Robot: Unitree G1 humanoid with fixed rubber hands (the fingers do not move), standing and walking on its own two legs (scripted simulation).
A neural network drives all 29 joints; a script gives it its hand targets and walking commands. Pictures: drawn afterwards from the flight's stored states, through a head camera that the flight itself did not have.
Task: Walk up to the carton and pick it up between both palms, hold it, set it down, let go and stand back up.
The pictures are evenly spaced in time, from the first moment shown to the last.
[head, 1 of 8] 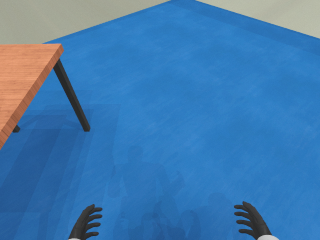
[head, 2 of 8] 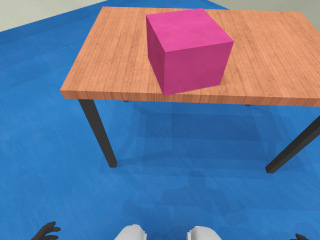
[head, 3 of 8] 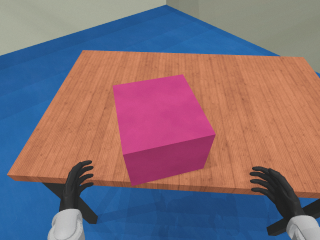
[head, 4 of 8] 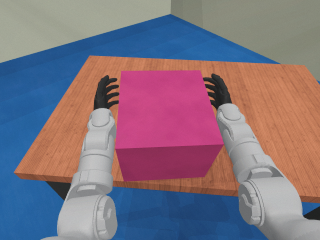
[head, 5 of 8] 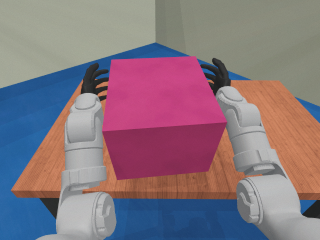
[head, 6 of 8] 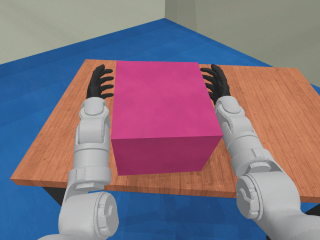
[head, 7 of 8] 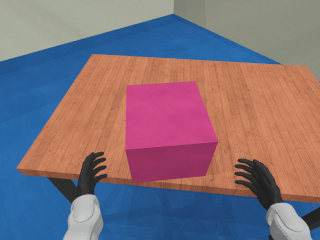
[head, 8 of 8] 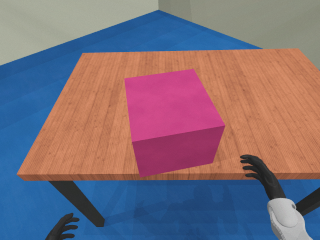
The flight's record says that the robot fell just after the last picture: no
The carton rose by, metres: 0.16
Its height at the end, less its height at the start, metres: +0.00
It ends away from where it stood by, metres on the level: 0.01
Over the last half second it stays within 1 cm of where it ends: yes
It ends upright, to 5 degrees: yes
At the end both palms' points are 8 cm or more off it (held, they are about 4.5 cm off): yes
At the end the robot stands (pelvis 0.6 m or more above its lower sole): yes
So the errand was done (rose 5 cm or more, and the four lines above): yes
